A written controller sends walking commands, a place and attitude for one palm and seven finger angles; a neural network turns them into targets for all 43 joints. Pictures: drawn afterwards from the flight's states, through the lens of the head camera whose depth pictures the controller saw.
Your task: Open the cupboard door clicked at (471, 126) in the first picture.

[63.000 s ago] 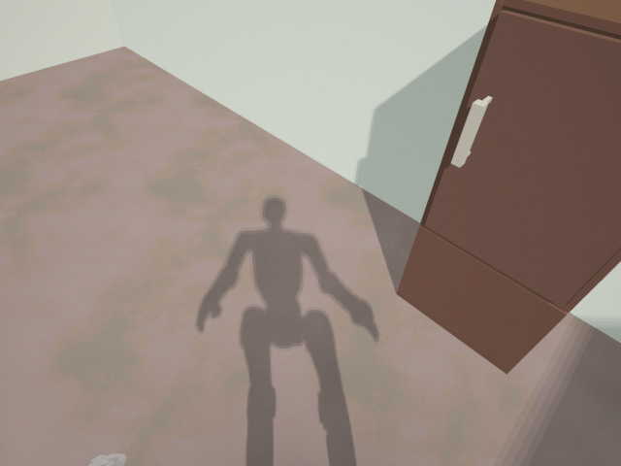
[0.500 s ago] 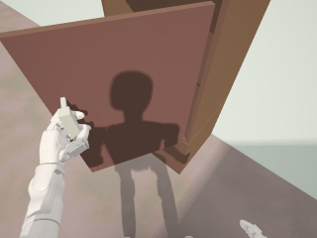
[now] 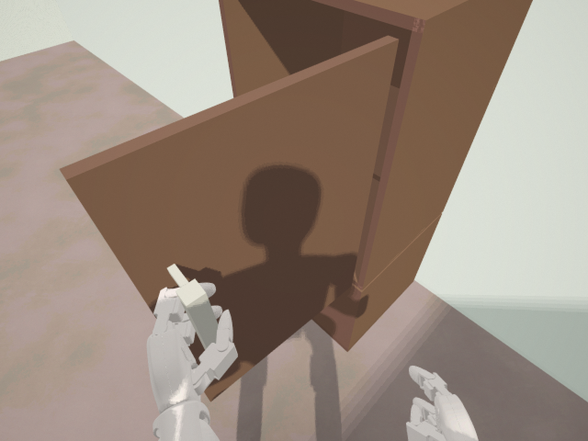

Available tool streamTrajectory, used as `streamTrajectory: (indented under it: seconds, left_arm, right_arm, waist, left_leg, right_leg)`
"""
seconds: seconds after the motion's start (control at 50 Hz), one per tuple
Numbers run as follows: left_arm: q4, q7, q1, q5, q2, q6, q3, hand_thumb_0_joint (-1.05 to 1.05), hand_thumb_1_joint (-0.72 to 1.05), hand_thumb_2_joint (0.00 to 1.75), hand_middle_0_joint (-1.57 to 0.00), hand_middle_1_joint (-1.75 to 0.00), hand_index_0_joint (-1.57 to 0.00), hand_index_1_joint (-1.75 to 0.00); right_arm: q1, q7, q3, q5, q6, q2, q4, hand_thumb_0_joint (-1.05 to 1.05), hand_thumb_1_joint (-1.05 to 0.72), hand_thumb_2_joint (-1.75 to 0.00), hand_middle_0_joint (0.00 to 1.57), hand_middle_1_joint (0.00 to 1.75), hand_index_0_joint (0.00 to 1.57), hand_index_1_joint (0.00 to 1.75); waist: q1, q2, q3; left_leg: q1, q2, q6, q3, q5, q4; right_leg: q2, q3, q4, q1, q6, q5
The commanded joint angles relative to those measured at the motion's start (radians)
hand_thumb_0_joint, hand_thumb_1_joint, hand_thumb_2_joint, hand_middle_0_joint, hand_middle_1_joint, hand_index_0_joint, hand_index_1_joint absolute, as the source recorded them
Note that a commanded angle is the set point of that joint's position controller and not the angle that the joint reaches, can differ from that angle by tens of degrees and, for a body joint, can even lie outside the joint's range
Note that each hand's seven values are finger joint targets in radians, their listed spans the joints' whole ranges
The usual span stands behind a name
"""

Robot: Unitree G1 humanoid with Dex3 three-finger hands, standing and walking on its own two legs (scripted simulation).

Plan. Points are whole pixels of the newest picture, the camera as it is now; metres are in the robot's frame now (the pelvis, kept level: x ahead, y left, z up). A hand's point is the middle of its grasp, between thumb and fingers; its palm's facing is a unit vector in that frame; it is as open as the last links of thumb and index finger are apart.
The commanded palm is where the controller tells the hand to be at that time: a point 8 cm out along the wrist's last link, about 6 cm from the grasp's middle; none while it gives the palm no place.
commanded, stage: open thumb and fingers to let go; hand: left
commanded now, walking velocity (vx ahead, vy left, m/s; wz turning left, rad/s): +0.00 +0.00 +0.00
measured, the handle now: (197, 313) +0.27 +0.14 +0.06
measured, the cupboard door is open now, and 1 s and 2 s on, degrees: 86 85 87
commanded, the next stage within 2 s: slide the hand sideways off the handle in 0.84 s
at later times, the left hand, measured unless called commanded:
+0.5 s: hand (224, 339) +0.24 +0.10 +0.06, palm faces +0.39 -0.92 +0.01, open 11.7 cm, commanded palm +0.19 +0.15 +0.06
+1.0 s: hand (217, 343) +0.23 +0.11 +0.06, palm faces +0.28 -0.96 -0.01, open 14.6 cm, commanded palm +0.19 +0.14 +0.06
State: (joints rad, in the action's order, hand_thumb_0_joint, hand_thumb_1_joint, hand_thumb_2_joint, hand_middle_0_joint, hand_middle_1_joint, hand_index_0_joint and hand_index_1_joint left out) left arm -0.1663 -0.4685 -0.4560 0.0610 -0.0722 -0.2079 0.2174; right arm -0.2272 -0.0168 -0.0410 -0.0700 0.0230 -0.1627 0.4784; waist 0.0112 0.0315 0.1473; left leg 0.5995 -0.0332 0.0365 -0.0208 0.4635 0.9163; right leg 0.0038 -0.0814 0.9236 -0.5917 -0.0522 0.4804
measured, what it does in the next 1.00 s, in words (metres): stands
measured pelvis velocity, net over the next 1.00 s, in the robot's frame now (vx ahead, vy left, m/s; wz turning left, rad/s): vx -0.02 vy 0.03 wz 0.01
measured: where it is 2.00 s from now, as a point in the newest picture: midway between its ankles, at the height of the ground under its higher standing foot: outside the picture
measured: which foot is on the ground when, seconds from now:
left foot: down 0.00-1.00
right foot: down 0.00-1.00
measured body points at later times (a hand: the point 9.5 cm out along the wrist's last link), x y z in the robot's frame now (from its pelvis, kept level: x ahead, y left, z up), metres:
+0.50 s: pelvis -0.02 -0.01 +0.00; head +0.00 -0.03 +0.45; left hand +0.21 +0.15 +0.07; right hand +0.16 -0.23 -0.09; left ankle +0.00 +0.14 -0.69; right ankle -0.01 -0.08 -0.69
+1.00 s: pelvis -0.02 +0.03 -0.01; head +0.00 +0.02 +0.44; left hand +0.21 +0.16 +0.07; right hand +0.17 -0.18 -0.09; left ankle +0.00 +0.14 -0.69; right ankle -0.01 -0.08 -0.69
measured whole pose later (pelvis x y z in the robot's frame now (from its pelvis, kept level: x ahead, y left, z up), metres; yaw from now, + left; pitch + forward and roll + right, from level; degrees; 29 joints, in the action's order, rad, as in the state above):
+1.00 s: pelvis -0.02 +0.03 -0.01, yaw +0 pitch +8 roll -1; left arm -0.06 -0.46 -0.28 0.10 -0.04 -0.22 0.27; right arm -0.20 -0.01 -0.04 -0.06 -0.02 -0.18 0.51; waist -0.01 0.03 0.11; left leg 0.66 0.00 0.00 -0.02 0.45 0.97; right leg -0.03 -0.08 0.96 -0.64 -0.02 0.46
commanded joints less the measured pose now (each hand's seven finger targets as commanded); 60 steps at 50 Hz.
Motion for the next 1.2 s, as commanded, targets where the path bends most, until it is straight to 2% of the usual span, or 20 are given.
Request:
streamTrajectory:
  seconds: [0.0,0.04,0.1,0.14,0.22,0.32,0.4,0.5,0.54,0.7,0.8,0.92,0.94,0.96,1.0,1.04,1.08,1.1,1.12,1.18]
  left_arm:
    - [-0.161,-0.052,0.202,0.04,-0.025,-0.097,-0.003,0.0,0.9,0.9,-0.4,-1.35,-0.4,-1.35]
    - [-0.127,-0.056,0.207,0.037,-0.009,-0.115,-0.031,0.0,0.76,0.84,-0.39,-1.34,-0.39,-1.34]
    - [-0.129,-0.044,0.173,0.02,0.014,-0.127,-0.06,0.0,0.55,0.75,-0.38,-1.31,-0.38,-1.31]
    - [-0.15,-0.037,0.207,0.01,0.016,-0.129,-0.055,0.0,0.41,0.69,-0.36,-1.3,-0.36,-1.3]
    - [-0.124,-0.021,0.251,-0.004,0.022,-0.132,-0.056,0.0,0.13,0.57,-0.35,-1.27,-0.35,-1.27]
    - [-0.1,-0.009,0.269,-0.018,0.012,-0.145,-0.054,0.0,-0.22,0.42,-0.32,-1.23,-0.32,-1.23]
    - [-0.067,-0.011,0.267,-0.023,0.043,-0.154,-0.098,0.0,-0.5,0.3,-0.3,-1.2,-0.3,-1.2]
    - [-0.047,-0.024,0.318,-0.021,0.019,-0.149,-0.077,0.0,-0.5,0.3,-0.27,-1.05,-0.27,-1.05]
    - [-0.068,-0.033,0.336,-0.009,-0.005,-0.147,-0.047,0.0,-0.5,0.3,-0.26,-0.95,-0.26,-0.95]
    - [-0.067,-0.075,0.313,0.04,-0.035,-0.104,-0.004,0.0,-0.5,0.3,-0.19,-0.55,-0.19,-0.55]
    - [-0.076,-0.083,0.33,0.033,-0.072,-0.08,0.024,0.0,-0.5,0.3,-0.15,-0.3,-0.15,-0.3]
    - [-0.101,-0.096,0.33,0.041,-0.106,-0.052,0.057,0.0,-0.5,0.3,-0.15,-0.3,-0.15,-0.3]
    - [-0.111,0.104,0.347,0.141,0.026,-0.095,0.231,0.0,-0.5,0.3,-0.15,-0.3,-0.15,-0.3]
    - [-0.166,0.216,0.374,0.103,0.095,-0.136,0.146,0.0,-0.5,0.3,-0.15,-0.3,-0.15,-0.3]
    - [-0.218,0.34,0.383,0.067,0.131,-0.17,0.149,0.0,-0.5,0.3,-0.15,-0.3,-0.15,-0.3]
    - [-0.217,0.455,0.352,-0.005,0.112,-0.177,0.162,0.0,-0.5,0.3,-0.15,-0.3,-0.15,-0.3]
    - [-0.224,0.499,0.304,-0.108,0.082,-0.15,0.122,0.0,-0.5,0.3,-0.15,-0.3,-0.15,-0.3]
    - [-0.205,0.498,0.275,-0.14,0.068,-0.133,0.102,0.0,-0.5,0.3,-0.15,-0.3,-0.15,-0.3]
    - [-0.221,0.484,0.288,-0.162,0.063,-0.12,0.086,0.0,-0.5,0.3,-0.15,-0.3,-0.15,-0.3]
    - [-0.21,0.413,0.176,-0.155,0.108,-0.097,-0.007,0.0,-0.5,0.3,-0.15,-0.3,-0.15,-0.3]
  right_arm:
    - [0.11,0.018,0.048,-0.013,-0.081,-0.101,-0.124,0.0,-0.9,-0.9,0.2,0.3,0.2,0.3]
    - [0.111,0.026,0.054,-0.014,-0.09,-0.099,-0.113,0.0,-0.9,-0.9,0.2,0.3,0.2,0.3]
    - [0.102,0.033,0.062,-0.006,-0.094,-0.095,-0.11,0.0,-0.9,-0.9,0.2,0.3,0.2,0.3]
    - [0.095,0.036,0.063,-0.003,-0.096,-0.098,-0.108,0.0,-0.9,-0.9,0.2,0.3,0.2,0.3]
    - [0.101,0.044,0.063,0.0,-0.098,-0.104,-0.094,0.0,-0.9,-0.9,0.2,0.3,0.2,0.3]
    - [0.109,0.044,0.062,-0.001,-0.104,-0.108,-0.095,0.0,-0.9,-0.9,0.2,0.3,0.2,0.3]
    - [0.115,0.045,0.063,0.0,-0.104,-0.107,-0.09,0.0,-0.9,-0.9,0.2,0.3,0.2,0.3]
    - [0.125,0.044,0.061,0.0,-0.104,-0.106,-0.095,0.0,-0.9,-0.9,0.2,0.3,0.2,0.3]
    - [0.121,0.04,0.061,-0.001,-0.104,-0.106,-0.099,0.0,-0.9,-0.9,0.2,0.3,0.2,0.3]
    - [0.108,0.03,0.056,-0.003,-0.091,-0.107,-0.117,0.0,-0.9,-0.9,0.2,0.3,0.2,0.3]
    - [0.122,0.027,0.05,-0.001,-0.088,-0.108,-0.125,0.0,-0.9,-0.9,0.2,0.3,0.2,0.3]
    - [0.133,0.021,0.05,0.002,-0.086,-0.106,-0.13,0.0,-0.9,-0.9,0.2,0.3,0.2,0.3]
    - [0.052,0.014,0.05,0.016,-0.091,-0.153,-0.097,0.0,-0.9,-0.9,0.2,0.3,0.2,0.3]
    - [0.052,0.02,0.058,0.021,-0.094,-0.145,-0.124,0.0,-0.9,-0.9,0.2,0.3,0.2,0.3]
    - [0.056,0.03,0.055,0.029,-0.1,-0.145,-0.145,0.0,-0.9,-0.9,0.2,0.3,0.2,0.3]
    - [0.05,0.035,0.049,0.046,-0.121,-0.144,-0.164,0.0,-0.9,-0.9,0.2,0.3,0.2,0.3]
    - [0.072,0.045,0.042,0.067,-0.137,-0.142,-0.195,0.0,-0.9,-0.9,0.2,0.3,0.2,0.3]
    - [0.071,0.05,0.039,0.072,-0.144,-0.143,-0.203,0.0,-0.9,-0.9,0.2,0.3,0.2,0.3]
    - [0.081,0.053,0.038,0.076,-0.152,-0.145,-0.208,0.0,-0.9,-0.9,0.2,0.3,0.2,0.3]
    - [0.073,0.049,0.043,0.071,-0.159,-0.15,-0.22,0.0,-0.9,-0.9,0.2,0.3,0.2,0.3]
  waist:
    - [0.016,-0.095,0.05]
    - [0.005,-0.126,0.088]
    - [-0.02,-0.132,0.163]
    - [-0.016,-0.126,0.178]
    - [0.003,-0.147,0.134]
    - [-0.001,-0.132,0.116]
    - [-0.014,-0.141,0.115]
    - [-0.008,-0.117,0.093]
    - [-0.01,-0.09,0.125]
    - [-0.016,-0.086,0.134]
    - [-0.012,-0.084,0.106]
    - [-0.016,-0.068,0.13]
    - [0.082,-0.118,0.069]
    - [0.038,-0.067,0.115]
    - [0.023,0.007,0.173]
    - [0.036,-0.01,0.144]
    - [0.019,-0.018,0.125]
    - [0.018,-0.057,0.096]
    - [0.015,-0.053,0.085]
    - [-0.021,-0.094,0.096]
  left_leg:
    - [0.027,0.052,-0.048,0.0,-0.167,-0.04]
    - [0.035,0.056,-0.047,-0.001,-0.149,-0.029]
    - [0.028,0.061,-0.045,0.006,-0.174,-0.037]
    - [0.022,0.061,-0.047,0.008,-0.187,-0.041]
    - [0.03,0.058,-0.05,0.003,-0.164,-0.043]
    - [0.023,0.059,-0.052,0.003,-0.149,-0.056]
    - [0.026,0.058,-0.051,0.004,-0.138,-0.058]
    - [0.008,0.058,-0.054,0.009,-0.12,-0.065]
    - [-0.01,0.057,-0.054,0.009,-0.139,-0.072]
    - [-0.024,0.05,-0.053,0.003,-0.173,-0.093]
    - [-0.022,0.044,-0.05,-0.009,-0.15,-0.1]
    - [-0.035,0.041,-0.046,-0.014,-0.164,-0.095]
    - [-0.039,0.038,-0.063,-0.014,-0.165,-0.074]
    - [-0.028,0.04,-0.067,-0.01,-0.165,-0.073]
    - [-0.058,0.044,-0.07,-0.013,-0.191,-0.071]
    - [-0.056,0.044,-0.069,-0.019,-0.154,-0.078]
    - [-0.053,0.043,-0.063,-0.023,-0.106,-0.098]
    - [-0.04,0.043,-0.059,-0.031,-0.072,-0.109]
    - [-0.035,0.044,-0.057,-0.036,-0.045,-0.114]
    - [-0.015,0.045,-0.05,-0.041,-0.055,-0.124]
  right_leg:
    - [-0.03,0.093,-0.177,0.054,0.04,-0.274]
    - [-0.044,0.124,-0.197,0.065,0.048,-0.239]
    - [-0.06,0.16,-0.207,0.15,0.055,-0.32]
    - [-0.064,0.161,-0.203,0.171,0.058,-0.361]
    - [-0.073,0.174,-0.229,0.156,0.066,-0.332]
    - [-0.069,0.159,-0.233,0.134,0.061,-0.267]
    - [-0.068,0.167,-0.244,0.133,0.057,-0.217]
    - [-0.055,0.137,-0.248,0.09,0.046,-0.134]
    - [-0.046,0.114,-0.22,0.09,0.04,-0.163]
    - [-0.019,0.047,-0.161,0.082,0.025,-0.216]
    - [-0.01,0.024,-0.154,0.051,0.021,-0.168]
    - [-0.002,0.009,-0.134,0.038,0.015,-0.17]
    - [-0.015,0.047,-0.126,-0.025,0.023,-0.218]
    - [-0.018,0.047,-0.114,0.008,0.015,-0.238]
    - [-0.021,0.052,-0.09,0.031,0.007,-0.268]
    - [-0.017,0.042,-0.101,0.021,0.011,-0.224]
    - [-0.005,0.03,-0.124,0.026,0.011,-0.157]
    - [-0.001,0.017,-0.129,0.014,0.017,-0.116]
    - [0.0,0.013,-0.133,0.003,0.019,-0.085]
    - [0.004,0.001,-0.114,0.018,0.017,-0.081]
